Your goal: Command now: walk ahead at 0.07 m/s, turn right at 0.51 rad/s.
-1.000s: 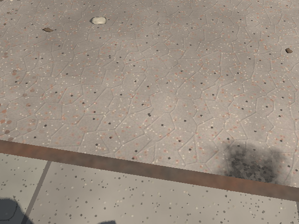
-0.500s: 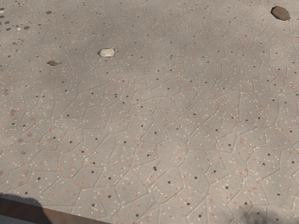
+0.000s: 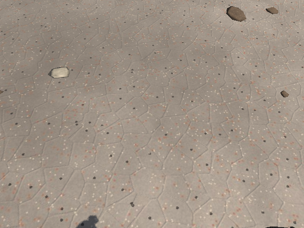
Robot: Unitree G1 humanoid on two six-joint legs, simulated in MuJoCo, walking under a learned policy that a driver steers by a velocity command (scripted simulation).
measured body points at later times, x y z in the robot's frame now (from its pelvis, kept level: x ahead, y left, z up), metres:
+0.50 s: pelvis +0.01 -0.05 +0.01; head +0.03 -0.07 +0.46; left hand +0.20 +0.18 -0.09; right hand +0.07 -0.35 -0.12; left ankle +0.04 +0.11 -0.69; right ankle +0.00 -0.14 -0.73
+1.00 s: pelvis +0.01 -0.03 +0.00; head +0.02 -0.03 +0.45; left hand +0.15 +0.21 -0.13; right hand +0.04 -0.30 -0.13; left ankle +0.03 +0.10 -0.73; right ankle +0.00 -0.14 -0.73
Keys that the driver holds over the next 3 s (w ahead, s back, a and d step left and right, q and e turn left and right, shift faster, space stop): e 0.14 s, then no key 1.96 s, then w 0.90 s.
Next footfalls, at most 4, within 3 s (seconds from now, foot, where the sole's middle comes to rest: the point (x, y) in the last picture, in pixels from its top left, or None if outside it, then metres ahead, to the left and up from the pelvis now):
0.26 right None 0.04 -0.14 -0.77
0.60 left None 0.07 0.09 -0.77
2.80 right None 0.43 -0.19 -0.77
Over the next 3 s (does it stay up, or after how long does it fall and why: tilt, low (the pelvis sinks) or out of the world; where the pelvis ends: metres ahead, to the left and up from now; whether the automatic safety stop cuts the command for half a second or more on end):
stays up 0.37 -0.10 0.01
